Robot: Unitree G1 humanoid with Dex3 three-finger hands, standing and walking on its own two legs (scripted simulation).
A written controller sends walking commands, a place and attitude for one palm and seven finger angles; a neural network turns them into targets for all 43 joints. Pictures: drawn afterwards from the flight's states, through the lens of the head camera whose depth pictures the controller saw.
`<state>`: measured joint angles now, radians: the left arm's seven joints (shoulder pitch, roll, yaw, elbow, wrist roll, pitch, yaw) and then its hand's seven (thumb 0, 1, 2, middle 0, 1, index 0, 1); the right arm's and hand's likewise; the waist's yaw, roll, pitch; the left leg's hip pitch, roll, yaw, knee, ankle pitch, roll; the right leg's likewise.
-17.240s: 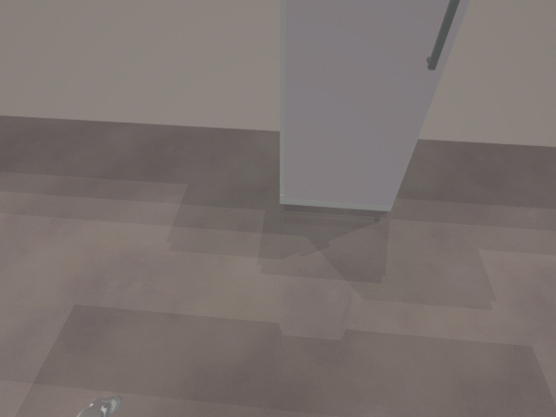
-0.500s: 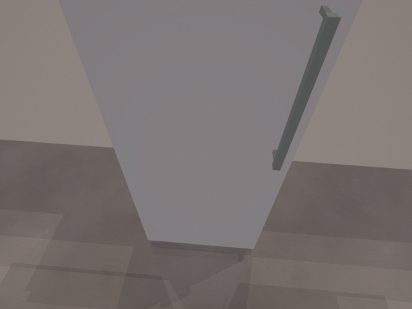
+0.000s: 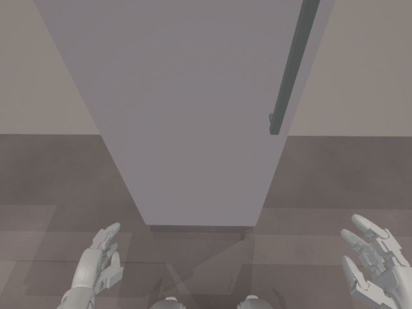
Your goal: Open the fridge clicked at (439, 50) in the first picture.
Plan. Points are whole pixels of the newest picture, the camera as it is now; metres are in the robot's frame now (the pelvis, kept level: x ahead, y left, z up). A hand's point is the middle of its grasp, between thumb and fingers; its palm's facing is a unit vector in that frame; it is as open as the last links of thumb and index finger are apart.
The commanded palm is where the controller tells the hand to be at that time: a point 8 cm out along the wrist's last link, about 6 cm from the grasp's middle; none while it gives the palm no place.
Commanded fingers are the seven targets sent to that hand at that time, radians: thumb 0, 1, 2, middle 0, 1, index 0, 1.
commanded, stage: raise the hand to about handle height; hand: right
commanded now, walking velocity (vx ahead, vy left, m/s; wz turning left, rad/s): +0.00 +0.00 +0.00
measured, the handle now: (291, 55) +0.51 -0.14 +0.23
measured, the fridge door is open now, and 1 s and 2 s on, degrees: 0 0 0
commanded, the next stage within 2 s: move the hooked fingers beside the handle in 1.70 s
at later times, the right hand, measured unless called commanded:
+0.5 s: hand (408, 228) +0.23 -0.28 +0.13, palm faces +0.11 +0.99 -0.07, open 11.4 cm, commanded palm +0.20 -0.32 +0.14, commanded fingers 0.00 0.17 -0.44 0.28 0.99 0.28 0.99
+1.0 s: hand out of the picture +0.26 -0.29 +0.20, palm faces +0.09 +0.99 -0.08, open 13.8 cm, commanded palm +0.24 -0.33 +0.22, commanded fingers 0.00 0.50 -0.30 0.30 1.20 0.30 1.20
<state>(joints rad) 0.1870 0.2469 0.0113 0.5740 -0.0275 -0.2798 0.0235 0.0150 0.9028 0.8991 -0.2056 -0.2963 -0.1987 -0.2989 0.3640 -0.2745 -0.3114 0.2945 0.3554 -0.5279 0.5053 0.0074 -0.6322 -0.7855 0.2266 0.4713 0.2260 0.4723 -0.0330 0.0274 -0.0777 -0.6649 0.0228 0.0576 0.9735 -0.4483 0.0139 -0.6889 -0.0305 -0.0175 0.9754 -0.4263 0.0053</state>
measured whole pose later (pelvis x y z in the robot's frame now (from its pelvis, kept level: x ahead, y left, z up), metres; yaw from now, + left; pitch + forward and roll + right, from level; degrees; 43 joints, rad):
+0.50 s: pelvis +0.02 -0.01 +0.03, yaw -1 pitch +5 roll +2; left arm 0.29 0.25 -0.04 0.60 -0.05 -0.29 0.08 0.02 0.90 0.90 -0.21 -0.30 -0.20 -0.30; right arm 0.31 -0.36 -0.40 -0.01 0.40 -0.19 0.39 0.00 -0.05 -0.54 0.27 0.84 0.27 0.84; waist -0.03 -0.03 -0.08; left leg -0.46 0.01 0.08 0.75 -0.38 0.00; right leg -0.52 -0.03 0.00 0.82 -0.39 -0.01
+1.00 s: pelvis +0.02 -0.01 +0.05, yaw -1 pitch -1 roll +1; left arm 0.24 0.26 -0.08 0.61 -0.07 -0.28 0.12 0.02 0.90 0.90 -0.21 -0.30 -0.20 -0.30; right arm 0.03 -0.44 -0.44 0.06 0.35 0.07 0.44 -0.01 0.46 -0.32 0.30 1.17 0.30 1.17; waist -0.06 -0.05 -0.03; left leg -0.23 0.01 0.08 0.55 -0.29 0.00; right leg -0.29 -0.02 0.00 0.61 -0.29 -0.01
